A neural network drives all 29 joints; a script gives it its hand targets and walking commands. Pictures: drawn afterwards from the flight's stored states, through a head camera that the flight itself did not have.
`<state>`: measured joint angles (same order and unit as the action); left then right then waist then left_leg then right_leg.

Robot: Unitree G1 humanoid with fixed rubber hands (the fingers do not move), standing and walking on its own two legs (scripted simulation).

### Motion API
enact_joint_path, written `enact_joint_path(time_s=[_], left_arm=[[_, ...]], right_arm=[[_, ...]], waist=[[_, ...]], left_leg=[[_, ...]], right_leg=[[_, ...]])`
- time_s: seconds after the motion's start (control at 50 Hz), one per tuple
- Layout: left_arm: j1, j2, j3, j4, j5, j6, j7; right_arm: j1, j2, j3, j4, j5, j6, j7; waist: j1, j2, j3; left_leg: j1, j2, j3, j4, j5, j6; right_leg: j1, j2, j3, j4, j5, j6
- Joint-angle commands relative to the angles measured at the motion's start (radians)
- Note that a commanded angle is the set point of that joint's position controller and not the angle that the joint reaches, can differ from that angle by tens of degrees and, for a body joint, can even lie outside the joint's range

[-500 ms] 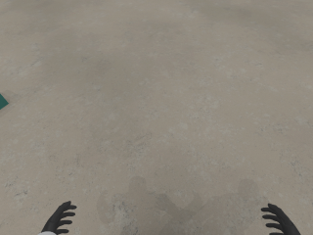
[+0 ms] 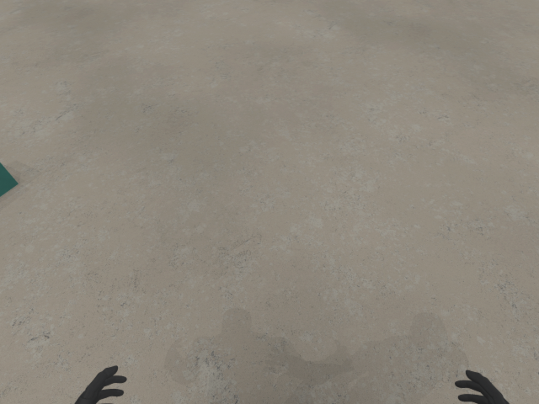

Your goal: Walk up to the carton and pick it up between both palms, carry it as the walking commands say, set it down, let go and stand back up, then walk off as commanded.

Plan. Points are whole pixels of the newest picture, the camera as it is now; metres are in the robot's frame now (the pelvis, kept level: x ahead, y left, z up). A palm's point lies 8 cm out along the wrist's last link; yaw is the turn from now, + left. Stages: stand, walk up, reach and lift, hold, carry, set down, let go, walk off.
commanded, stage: stand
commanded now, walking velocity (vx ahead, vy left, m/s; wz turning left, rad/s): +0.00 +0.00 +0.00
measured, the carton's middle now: out of the picture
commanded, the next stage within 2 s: walk up in 1.30 s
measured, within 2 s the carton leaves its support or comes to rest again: neither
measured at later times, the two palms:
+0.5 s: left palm out of the picture +0.10 +0.31 -0.10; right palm out of the picture +0.10 -0.31 -0.10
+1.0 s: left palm out of the picture +0.11 +0.31 -0.10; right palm out of the picture +0.11 -0.31 -0.10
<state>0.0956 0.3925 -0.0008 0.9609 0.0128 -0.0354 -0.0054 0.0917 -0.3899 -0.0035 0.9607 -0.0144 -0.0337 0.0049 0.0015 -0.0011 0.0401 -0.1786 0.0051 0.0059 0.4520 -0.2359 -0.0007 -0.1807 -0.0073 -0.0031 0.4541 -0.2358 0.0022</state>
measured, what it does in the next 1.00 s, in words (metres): stands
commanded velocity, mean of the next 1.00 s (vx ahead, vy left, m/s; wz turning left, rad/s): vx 0.00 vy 0.00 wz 0.00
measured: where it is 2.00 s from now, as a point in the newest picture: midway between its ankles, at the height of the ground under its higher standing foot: outside the picture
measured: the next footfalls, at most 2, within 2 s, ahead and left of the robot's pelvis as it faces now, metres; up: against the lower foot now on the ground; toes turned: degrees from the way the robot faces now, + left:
none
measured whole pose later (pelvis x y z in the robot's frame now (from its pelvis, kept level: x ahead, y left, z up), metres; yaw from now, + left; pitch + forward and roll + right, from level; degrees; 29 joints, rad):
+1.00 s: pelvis +0.01 +0.00 +0.01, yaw +0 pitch -2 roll +0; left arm 0.08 0.40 0.00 1.06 0.01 -0.02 0.00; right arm 0.08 -0.40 -0.01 1.06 -0.01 -0.02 0.00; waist 0.00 0.00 0.04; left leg -0.12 0.01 0.00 0.34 -0.18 -0.01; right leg -0.12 0.00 -0.01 0.34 -0.18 0.00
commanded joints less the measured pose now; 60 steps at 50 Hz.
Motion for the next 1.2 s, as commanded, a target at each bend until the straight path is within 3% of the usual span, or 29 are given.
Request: enact_joint_path(time_s=[0.0,0.4,1.18], left_arm=[[-0.046,0.169,0.033,-0.025,-0.001,-0.01,0.005],[-0.054,0.176,0.028,0.046,-0.001,-0.002,0.008],[-0.053,0.181,0.031,0.058,-0.003,0.006,0.012]], right_arm=[[-0.046,-0.168,-0.033,-0.025,0.001,-0.009,-0.004],[-0.052,-0.175,-0.032,0.048,0.001,-0.001,-0.007],[-0.047,-0.182,-0.034,0.064,0.002,0.006,-0.01]], waist=[[-0.001,0.002,-0.061],[-0.001,0.001,-0.051],[-0.001,0.001,-0.058]], left_leg=[[0.022,0.106,-0.099,-0.101,0.122,0.04],[0.048,0.115,-0.101,-0.155,0.116,0.032],[0.079,0.124,-0.096,-0.168,0.182,0.027]], right_leg=[[0.016,-0.104,0.098,-0.1,0.123,-0.041],[0.039,-0.114,0.098,-0.155,0.115,-0.034],[0.072,-0.122,0.093,-0.171,0.18,-0.031]])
